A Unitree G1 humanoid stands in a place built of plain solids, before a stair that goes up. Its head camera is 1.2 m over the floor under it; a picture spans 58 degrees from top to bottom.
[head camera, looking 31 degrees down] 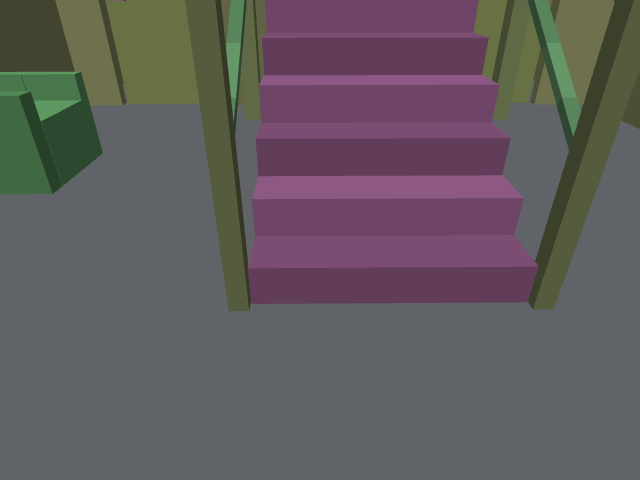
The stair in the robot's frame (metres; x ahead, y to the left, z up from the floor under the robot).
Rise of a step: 0.19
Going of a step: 0.26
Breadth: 1.20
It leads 1 degrees to the left of straight ahead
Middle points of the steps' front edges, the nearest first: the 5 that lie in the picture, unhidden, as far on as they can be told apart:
1.47 -0.30 0.19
1.73 -0.30 0.38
1.98 -0.30 0.56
2.24 -0.30 0.75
2.50 -0.29 0.94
